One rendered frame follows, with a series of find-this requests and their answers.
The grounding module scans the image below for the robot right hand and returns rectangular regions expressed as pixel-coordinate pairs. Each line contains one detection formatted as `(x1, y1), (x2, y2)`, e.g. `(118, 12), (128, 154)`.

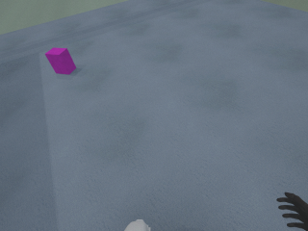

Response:
(276, 192), (308, 231)

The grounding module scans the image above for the left robot thigh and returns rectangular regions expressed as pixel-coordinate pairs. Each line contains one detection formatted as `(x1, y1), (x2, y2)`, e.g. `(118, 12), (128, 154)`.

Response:
(124, 220), (151, 231)

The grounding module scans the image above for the carton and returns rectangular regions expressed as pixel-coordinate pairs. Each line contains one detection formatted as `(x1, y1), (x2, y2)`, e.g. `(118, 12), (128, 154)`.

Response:
(45, 47), (76, 75)

